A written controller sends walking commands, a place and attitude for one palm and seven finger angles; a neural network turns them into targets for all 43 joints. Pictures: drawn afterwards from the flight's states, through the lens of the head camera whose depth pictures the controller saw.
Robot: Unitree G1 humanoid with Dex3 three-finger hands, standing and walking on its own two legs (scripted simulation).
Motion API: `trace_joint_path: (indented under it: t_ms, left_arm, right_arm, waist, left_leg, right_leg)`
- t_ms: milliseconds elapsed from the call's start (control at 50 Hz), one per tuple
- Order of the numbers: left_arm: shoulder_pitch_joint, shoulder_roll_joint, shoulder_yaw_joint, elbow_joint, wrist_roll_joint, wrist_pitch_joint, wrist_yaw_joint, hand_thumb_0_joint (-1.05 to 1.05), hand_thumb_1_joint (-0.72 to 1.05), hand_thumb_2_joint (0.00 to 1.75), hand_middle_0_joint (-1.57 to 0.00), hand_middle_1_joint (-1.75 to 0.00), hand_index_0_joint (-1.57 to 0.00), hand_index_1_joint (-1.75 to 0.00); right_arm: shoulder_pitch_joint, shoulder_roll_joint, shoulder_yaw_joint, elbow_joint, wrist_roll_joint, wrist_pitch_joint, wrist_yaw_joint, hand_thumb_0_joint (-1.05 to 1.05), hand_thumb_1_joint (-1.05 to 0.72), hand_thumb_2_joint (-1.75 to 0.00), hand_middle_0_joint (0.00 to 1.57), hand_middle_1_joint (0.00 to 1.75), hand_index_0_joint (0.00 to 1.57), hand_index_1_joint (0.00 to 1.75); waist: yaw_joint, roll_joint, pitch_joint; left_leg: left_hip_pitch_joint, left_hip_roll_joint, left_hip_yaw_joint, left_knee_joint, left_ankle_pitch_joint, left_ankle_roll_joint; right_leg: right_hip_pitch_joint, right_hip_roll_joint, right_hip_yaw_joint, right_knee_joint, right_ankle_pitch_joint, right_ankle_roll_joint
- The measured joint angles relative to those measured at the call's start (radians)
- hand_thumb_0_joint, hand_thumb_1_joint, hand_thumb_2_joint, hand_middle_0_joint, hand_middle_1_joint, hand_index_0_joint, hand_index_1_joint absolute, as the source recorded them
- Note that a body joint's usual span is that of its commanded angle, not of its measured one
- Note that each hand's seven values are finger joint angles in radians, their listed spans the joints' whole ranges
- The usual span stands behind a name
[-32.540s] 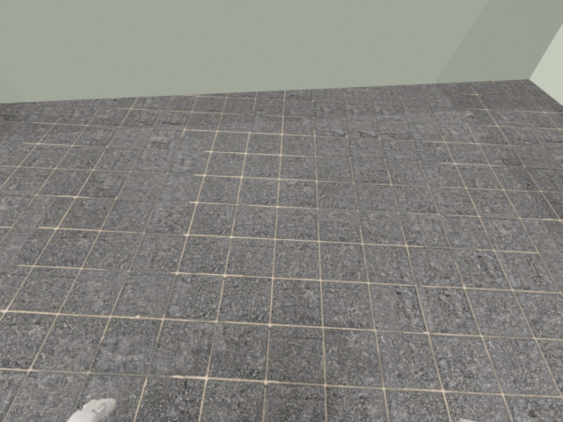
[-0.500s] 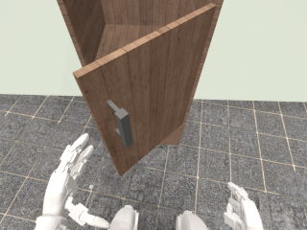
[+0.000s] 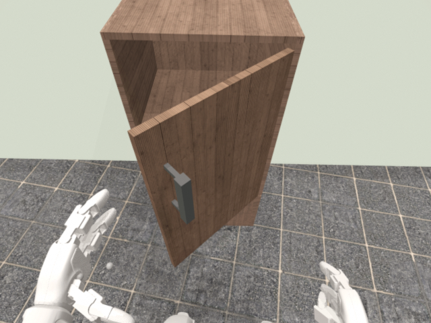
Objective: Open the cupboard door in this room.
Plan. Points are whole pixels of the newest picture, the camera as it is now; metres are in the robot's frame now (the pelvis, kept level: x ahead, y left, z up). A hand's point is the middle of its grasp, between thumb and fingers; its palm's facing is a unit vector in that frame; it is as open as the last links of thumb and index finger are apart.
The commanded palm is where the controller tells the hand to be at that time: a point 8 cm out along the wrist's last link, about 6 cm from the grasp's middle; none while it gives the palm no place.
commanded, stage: draw the hand back to the body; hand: left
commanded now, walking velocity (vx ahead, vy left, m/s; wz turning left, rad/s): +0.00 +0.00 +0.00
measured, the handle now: (178, 194) +0.36 +0.10 +0.03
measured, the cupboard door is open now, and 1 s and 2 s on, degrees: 44 44 44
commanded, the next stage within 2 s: step back with the hand held close in 1.16 s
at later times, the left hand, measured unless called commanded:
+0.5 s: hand (42, 224) +0.21 +0.24 +0.17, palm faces +0.33 -0.85 -0.40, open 12.5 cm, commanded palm +0.17 +0.29 +0.19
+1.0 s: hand (14, 194) +0.23 +0.26 +0.22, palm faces +0.43 -0.81 -0.40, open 7.6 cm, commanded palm +0.18 +0.29 +0.24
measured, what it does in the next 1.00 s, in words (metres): rises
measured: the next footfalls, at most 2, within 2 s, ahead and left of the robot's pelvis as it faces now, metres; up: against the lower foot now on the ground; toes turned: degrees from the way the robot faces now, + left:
none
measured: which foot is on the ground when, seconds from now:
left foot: down 0.00-1.00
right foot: down 0.00-1.00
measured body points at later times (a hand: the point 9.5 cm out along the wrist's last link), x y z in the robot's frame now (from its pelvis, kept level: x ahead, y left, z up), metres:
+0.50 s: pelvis +0.03 +0.01 +0.05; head +0.01 +0.00 +0.50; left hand +0.19 +0.29 +0.19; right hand +0.20 -0.20 -0.02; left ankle +0.01 +0.11 -0.67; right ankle +0.01 -0.12 -0.67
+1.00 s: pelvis +0.03 +0.00 +0.07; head +0.01 -0.02 +0.52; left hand +0.20 +0.30 +0.24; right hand +0.22 -0.23 -0.01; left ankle +0.01 +0.11 -0.67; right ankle +0.01 -0.12 -0.67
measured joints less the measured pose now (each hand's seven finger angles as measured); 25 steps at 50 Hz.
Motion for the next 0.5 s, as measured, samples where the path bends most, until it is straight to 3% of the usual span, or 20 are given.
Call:
trace_joint_path:
  t_ms: [100, 180, 260, 360, 500]
  left_arm:
    - [0.020, 0.016, 0.022, -0.050, -0.012, 0.001, -0.006, -0.01, -0.46, 0.32, -0.16, -0.30, -0.15, -0.30]
    - [0.030, 0.067, 0.018, -0.097, 0.122, 0.106, 0.137, -0.01, -0.39, 0.35, -0.16, -0.30, -0.16, -0.30]
    - [0.052, 0.072, 0.011, -0.119, 0.185, 0.187, 0.234, -0.01, -0.28, 0.39, -0.17, -0.30, -0.16, -0.30]
    - [0.045, 0.087, 0.023, -0.130, 0.214, 0.223, 0.286, -0.01, -0.12, 0.46, -0.17, -0.30, -0.17, -0.30]
    - [-0.006, 0.093, 0.076, -0.132, 0.222, 0.223, 0.307, 0.00, 0.12, 0.56, -0.18, -0.30, -0.18, -0.30]
  right_arm:
    - [0.006, -0.007, -0.003, 0.009, 0.006, -0.020, 0.001, 0.01, -0.90, -0.89, 0.20, 0.30, 0.21, 0.30]
    - [0.001, 0.001, 0.001, 0.027, -0.001, 0.000, -0.022, 0.02, -0.90, -0.89, 0.20, 0.30, 0.21, 0.30]
    - [-0.007, 0.003, 0.009, 0.034, -0.006, 0.009, -0.033, 0.02, -0.90, -0.89, 0.20, 0.30, 0.21, 0.30]
    - [-0.012, 0.003, 0.023, 0.064, -0.011, 0.001, -0.042, 0.01, -0.90, -0.89, 0.20, 0.30, 0.21, 0.30]
    - [-0.027, 0.003, 0.033, 0.119, -0.019, -0.023, -0.040, 0.02, -0.90, -0.89, 0.20, 0.30, 0.21, 0.30]
  waist:
    - [0.006, 0.000, 0.005]
    - [0.019, -0.007, 0.010]
    - [0.020, 0.005, 0.030]
    - [0.034, 0.010, 0.060]
    - [0.048, 0.009, 0.097]
  left_leg:
    - [0.061, 0.000, 0.002, -0.039, 0.006, 0.004]
    - [0.140, -0.004, 0.019, -0.111, 0.028, 0.007]
    - [0.225, -0.010, 0.031, -0.193, 0.058, 0.015]
    - [0.324, -0.017, 0.041, -0.287, 0.092, 0.019]
    - [0.452, -0.024, 0.047, -0.407, 0.136, 0.021]
  right_leg:
    - [0.064, 0.001, 0.001, -0.046, 0.011, 0.004]
    - [0.133, -0.002, 0.017, -0.107, 0.032, 0.011]
    - [0.214, -0.006, 0.028, -0.187, 0.063, 0.016]
    - [0.309, -0.012, 0.036, -0.274, 0.095, 0.021]
    - [0.434, -0.016, 0.040, -0.389, 0.136, 0.024]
